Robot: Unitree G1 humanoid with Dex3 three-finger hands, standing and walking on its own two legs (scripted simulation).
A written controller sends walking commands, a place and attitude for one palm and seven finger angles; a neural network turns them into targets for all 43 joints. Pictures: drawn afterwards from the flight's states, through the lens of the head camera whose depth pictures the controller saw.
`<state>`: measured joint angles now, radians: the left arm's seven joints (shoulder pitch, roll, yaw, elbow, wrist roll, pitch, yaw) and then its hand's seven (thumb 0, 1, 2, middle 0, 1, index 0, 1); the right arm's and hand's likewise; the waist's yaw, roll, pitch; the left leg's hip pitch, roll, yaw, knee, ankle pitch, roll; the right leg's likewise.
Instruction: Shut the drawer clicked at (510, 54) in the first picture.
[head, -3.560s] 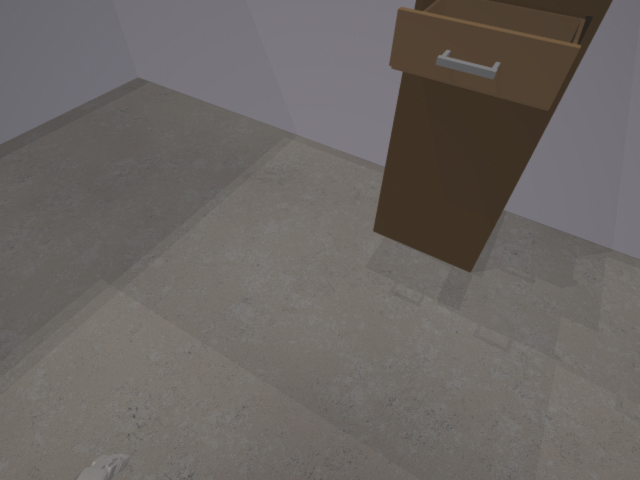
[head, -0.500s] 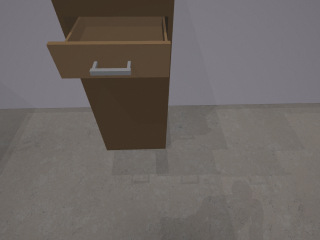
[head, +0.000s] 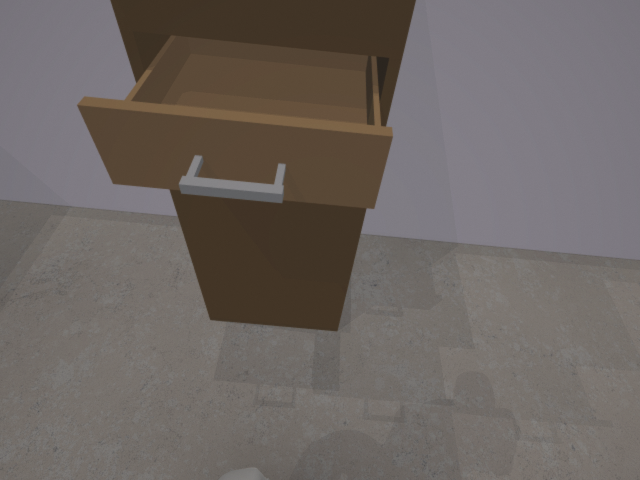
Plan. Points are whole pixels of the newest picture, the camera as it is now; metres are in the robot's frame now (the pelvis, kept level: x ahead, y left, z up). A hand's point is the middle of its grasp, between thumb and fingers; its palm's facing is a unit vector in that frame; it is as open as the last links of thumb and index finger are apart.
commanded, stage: come to a stop and stand still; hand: left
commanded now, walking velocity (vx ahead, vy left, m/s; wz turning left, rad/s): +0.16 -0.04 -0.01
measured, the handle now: (235, 178) +0.44 +0.16 +0.13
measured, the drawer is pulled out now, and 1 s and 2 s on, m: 0.20 0.20 0.20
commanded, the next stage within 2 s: look again from close up in 1.86 s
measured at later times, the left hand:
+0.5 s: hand out of the picture +0.12 +0.14 -0.14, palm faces +0.06 -0.96 -0.27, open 7.4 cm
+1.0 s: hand out of the picture -0.02 +0.18 -0.16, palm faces +0.09 -0.98 -0.16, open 7.4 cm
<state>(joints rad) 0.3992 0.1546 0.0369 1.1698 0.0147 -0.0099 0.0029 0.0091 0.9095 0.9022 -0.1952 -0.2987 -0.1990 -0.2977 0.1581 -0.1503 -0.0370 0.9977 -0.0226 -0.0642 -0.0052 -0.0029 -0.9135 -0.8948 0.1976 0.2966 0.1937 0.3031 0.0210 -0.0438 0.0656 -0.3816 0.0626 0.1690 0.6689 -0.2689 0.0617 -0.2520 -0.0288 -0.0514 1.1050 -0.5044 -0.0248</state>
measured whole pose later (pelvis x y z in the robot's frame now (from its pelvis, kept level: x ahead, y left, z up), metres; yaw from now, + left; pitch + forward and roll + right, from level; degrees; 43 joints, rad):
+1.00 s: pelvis +0.00 +0.00 +0.03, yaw +2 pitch +1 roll -1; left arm 0.33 0.21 0.07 1.10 0.03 0.04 0.00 0.01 0.91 0.90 -0.19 -0.30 -0.20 -0.30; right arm 0.37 -0.09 -0.01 1.10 -0.02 0.00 -0.04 0.00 -0.91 -0.89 0.20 0.30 0.20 0.30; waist 0.01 -0.07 -0.04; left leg -0.10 0.01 0.05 0.31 -0.23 0.02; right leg -0.45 -0.01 0.01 0.97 -0.26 0.04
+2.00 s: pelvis +0.04 -0.07 +0.02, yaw +2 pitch +0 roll +0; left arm 0.33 0.10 -0.01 1.16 0.02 -0.03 0.05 0.01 0.91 0.90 -0.20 -0.30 -0.20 -0.30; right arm 0.25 -0.15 0.00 1.15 0.00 0.01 -0.04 0.01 -0.94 -0.89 0.20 0.30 0.20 0.30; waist 0.02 0.01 0.03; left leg -0.18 0.08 0.09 0.48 -0.27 -0.03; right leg -0.09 0.04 -0.11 0.37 -0.28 -0.06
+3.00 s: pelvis +0.00 -0.06 -0.02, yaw +1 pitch +6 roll +1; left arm 0.47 0.16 0.04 -0.01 -0.17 -0.34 -0.23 0.01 0.91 0.90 -0.45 -0.57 -0.45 -0.57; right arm 0.14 -0.26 -0.05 0.47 0.02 -0.20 -0.01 0.01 -0.91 -0.90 0.20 0.30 0.19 0.30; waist 0.02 -0.06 -0.07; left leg -0.53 0.02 0.07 0.83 -0.40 0.01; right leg -0.51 -0.02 -0.08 0.86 -0.45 -0.05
